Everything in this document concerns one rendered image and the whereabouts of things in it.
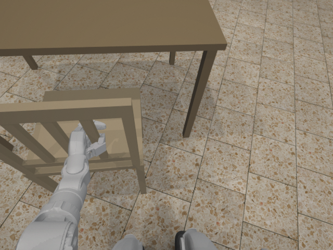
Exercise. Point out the robot left hand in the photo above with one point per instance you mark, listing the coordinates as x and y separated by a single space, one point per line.
79 143

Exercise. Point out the robot left upper arm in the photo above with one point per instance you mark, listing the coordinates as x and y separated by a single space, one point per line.
50 235

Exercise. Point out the chair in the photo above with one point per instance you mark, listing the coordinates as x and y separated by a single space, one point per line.
59 114

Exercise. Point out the left robot forearm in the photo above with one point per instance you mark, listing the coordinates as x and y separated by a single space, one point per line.
68 198

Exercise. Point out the right robot thigh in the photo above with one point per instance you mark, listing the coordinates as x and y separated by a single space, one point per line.
196 241

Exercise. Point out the table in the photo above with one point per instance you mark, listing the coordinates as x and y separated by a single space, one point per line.
67 27

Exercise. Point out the right robot foot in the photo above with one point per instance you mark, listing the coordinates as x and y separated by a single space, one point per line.
177 239

